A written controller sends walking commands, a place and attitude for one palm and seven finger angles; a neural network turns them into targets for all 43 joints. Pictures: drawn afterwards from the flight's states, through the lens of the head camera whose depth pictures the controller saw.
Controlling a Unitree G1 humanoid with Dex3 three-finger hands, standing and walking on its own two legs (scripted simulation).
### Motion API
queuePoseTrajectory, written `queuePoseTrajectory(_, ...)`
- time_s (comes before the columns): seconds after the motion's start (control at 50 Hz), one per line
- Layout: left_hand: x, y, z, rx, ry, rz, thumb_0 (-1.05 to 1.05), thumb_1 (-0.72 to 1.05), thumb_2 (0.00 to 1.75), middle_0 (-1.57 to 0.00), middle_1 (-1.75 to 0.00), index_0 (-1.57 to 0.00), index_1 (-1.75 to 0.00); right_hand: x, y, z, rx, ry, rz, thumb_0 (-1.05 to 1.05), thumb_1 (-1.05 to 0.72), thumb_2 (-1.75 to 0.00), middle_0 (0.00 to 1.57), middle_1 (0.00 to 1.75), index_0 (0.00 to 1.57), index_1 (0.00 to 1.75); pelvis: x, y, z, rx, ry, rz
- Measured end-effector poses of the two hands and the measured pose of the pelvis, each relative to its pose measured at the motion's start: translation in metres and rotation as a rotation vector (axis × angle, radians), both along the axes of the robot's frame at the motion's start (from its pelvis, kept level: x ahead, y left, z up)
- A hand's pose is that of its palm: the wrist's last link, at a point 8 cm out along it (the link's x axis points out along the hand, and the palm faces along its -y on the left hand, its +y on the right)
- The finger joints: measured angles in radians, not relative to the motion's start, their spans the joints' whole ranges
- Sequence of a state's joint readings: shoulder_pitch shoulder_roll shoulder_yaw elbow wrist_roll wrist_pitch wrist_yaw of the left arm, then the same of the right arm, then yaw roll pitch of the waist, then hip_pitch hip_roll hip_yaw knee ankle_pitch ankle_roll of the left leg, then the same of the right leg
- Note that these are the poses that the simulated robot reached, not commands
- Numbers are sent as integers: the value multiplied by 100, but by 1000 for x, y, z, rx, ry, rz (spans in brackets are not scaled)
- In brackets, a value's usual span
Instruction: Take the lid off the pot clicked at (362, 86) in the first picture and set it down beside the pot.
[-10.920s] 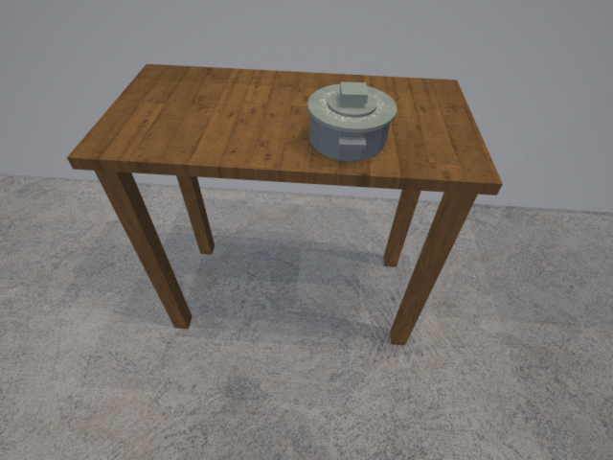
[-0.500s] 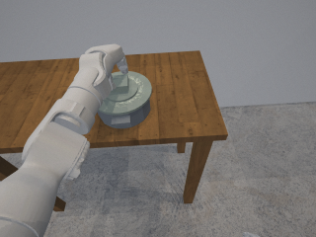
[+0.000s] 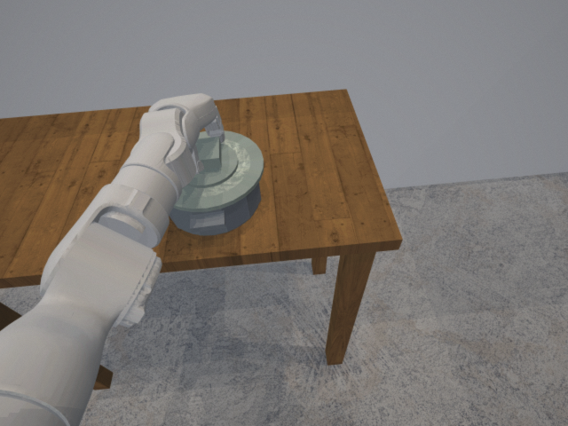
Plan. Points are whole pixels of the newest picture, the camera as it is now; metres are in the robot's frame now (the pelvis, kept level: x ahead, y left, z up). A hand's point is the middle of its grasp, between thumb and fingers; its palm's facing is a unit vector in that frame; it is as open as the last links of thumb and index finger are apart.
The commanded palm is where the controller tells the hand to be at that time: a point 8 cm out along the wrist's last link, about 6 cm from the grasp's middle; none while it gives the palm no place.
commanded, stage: lower the open fingers around the knob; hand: left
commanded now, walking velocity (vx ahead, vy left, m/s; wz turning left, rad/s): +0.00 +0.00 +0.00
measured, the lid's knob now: (203, 153) +0.50 +0.11 +0.12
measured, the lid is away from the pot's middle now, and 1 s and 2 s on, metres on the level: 0.01 0.01 0.01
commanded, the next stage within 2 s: close the fingers and squeeze the knob in 0.08 s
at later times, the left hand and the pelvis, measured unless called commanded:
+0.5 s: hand (198, 157) +0.47 +0.11 +0.14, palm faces -0.37 -0.08 -0.92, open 9.8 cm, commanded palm +0.46 +0.11 +0.19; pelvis +0.00 -0.01 +0.00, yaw +1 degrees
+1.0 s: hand (198, 155) +0.47 +0.11 +0.14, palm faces -0.37 -0.06 -0.93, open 9.2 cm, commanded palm +0.47 +0.10 +0.19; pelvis +0.01 -0.01 +0.00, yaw +1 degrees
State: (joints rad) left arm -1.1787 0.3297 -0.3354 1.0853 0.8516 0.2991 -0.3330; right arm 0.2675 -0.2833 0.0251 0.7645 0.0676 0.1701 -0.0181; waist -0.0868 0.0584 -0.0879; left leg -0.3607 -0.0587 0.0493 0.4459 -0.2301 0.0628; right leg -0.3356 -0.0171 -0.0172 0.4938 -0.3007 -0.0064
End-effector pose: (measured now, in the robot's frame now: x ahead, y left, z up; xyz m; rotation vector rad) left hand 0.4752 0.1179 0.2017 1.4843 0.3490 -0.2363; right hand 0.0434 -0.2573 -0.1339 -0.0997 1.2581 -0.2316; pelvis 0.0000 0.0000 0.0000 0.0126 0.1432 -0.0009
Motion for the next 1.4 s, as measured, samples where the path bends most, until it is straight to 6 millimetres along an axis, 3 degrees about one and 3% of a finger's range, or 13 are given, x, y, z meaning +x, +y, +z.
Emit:
queuePoseTrajectory(0.22,-3,-4,-1,14,-9,4,0,-30,158,-85,-10,-81,-8,25,-3,1,14,-47,25,1,-91,-90,20,30,20,29,1,-5,0,2,-5,5)
queuePoseTrajectory(0.44,-7,-6,-5,3,9,9,0,-9,113,-55,-65,-55,-64,52,-5,6,10,-98,51,0,-91,-90,20,30,20,29,3,-11,0,4,-15,11)
queuePoseTrajectory(0.64,-2,-5,-7,4,4,3,0,4,101,-51,-86,-51,-85,50,-8,6,1,-84,41,0,-91,-90,20,30,20,29,5,-12,1,3,-9,9)
queuePoseTrajectory(0.96,-1,-6,-7,20,10,10,0,9,91,-49,-92,-49,-92,42,-3,1,18,-48,37,1,-91,-90,20,30,20,29,6,-10,1,4,-9,10)
queuePoseTrajectory(1.4,-2,-9,-7,40,17,3,1,12,91,-48,-90,-47,-91,35,-5,0,5,-41,37,0,-91,-90,20,30,20,29,4,-8,0,4,-2,16)
